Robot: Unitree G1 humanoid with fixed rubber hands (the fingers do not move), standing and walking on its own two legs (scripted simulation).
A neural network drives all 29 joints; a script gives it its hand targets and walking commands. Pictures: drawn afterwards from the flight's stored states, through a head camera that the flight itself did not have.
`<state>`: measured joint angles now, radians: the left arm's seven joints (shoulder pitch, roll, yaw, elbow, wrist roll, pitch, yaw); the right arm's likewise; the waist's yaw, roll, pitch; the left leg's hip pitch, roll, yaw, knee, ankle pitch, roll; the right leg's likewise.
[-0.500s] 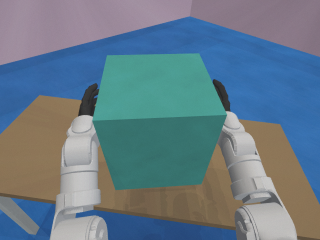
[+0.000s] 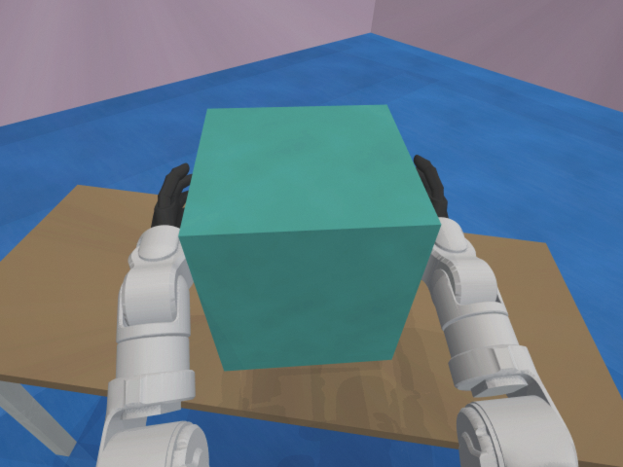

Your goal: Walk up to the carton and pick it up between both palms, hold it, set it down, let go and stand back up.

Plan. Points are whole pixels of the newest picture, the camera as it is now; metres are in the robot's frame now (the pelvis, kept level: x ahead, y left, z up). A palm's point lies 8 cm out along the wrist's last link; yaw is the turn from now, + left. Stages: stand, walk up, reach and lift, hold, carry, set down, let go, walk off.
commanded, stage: hold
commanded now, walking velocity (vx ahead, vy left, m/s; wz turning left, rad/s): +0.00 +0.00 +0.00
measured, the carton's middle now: (304, 240) +0.36 +0.00 +0.14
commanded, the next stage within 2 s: set down in 0.26 s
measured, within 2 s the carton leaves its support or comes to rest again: neither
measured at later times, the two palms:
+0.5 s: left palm (174, 217) +0.36 +0.15 +0.18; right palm (430, 217) +0.36 -0.16 +0.18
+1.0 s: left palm (189, 241) +0.39 +0.15 +0.11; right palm (419, 246) +0.37 -0.17 +0.12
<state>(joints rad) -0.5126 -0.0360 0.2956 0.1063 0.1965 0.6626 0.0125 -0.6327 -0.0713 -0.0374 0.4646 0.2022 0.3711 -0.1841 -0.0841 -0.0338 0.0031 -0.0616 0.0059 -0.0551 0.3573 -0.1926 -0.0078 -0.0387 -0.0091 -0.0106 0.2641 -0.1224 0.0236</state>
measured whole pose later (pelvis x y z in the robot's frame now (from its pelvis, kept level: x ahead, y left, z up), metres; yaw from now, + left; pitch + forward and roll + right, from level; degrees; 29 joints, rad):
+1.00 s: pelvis +0.02 +0.01 +0.00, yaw +1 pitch -5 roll -1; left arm -0.49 -0.04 0.24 0.37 0.22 0.30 0.01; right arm -0.50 -0.03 -0.11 0.63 0.06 -0.03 -0.15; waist -0.08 -0.06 0.05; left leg -0.04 -0.01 -0.04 0.34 -0.21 0.01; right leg 0.00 -0.03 -0.03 0.23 -0.13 0.04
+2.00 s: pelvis +0.03 +0.01 +0.00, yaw +0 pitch +3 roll -1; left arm -0.62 0.02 0.28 0.94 0.21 -0.08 0.00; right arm -0.51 0.05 -0.32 0.85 -0.16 -0.22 -0.15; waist -0.11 -0.02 -0.04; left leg -0.20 0.00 -0.02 0.35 -0.20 0.01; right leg -0.16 -0.03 -0.02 0.22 -0.11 0.04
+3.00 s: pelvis +0.02 +0.01 -0.01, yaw +0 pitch +18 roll -2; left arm -0.83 0.13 0.17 1.50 0.12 -0.44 0.06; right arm -0.58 0.08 -0.45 1.06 -0.25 -0.41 -0.17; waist -0.15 0.02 -0.17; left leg -0.60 0.01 -0.03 0.50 -0.22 0.01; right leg -0.55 -0.02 -0.04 0.38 -0.14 0.03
